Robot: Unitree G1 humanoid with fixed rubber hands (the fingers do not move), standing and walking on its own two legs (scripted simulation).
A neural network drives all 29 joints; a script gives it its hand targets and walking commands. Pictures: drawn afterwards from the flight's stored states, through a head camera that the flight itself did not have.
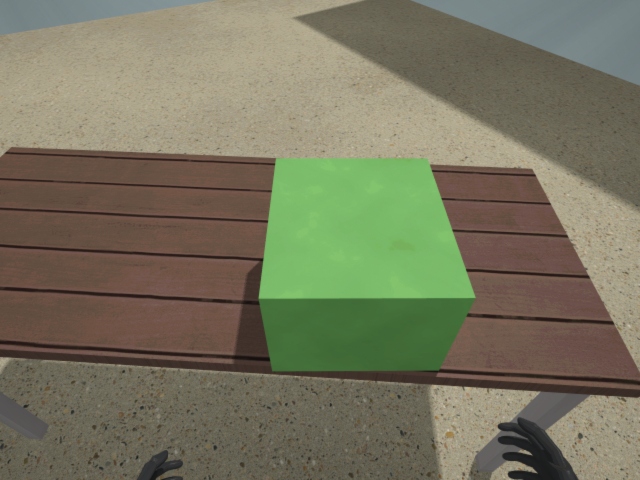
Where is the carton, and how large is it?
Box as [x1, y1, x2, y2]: [259, 158, 475, 370]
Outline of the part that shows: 276,158 259,291 259,303 272,370 438,370 475,297 427,158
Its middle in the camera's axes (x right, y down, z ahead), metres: +0.06 +0.03 +0.66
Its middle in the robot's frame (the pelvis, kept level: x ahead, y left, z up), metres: +0.49 -0.04 -0.03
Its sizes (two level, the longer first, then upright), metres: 0.305 0.273 0.204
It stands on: a table, 0.65 m high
